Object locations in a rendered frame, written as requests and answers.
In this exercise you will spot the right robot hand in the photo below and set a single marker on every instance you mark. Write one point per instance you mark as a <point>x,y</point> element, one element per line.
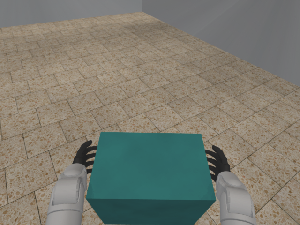
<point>220,163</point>

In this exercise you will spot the left robot hand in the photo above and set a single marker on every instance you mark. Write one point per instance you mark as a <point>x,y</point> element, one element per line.
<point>82,156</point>

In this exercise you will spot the left robot forearm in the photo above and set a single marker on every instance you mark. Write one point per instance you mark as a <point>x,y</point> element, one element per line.
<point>67,197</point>

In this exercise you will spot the right robot forearm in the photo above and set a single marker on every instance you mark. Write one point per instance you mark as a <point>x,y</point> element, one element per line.
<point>236,204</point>

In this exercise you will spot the carton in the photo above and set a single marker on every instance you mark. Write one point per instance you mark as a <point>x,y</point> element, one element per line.
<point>150,179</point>

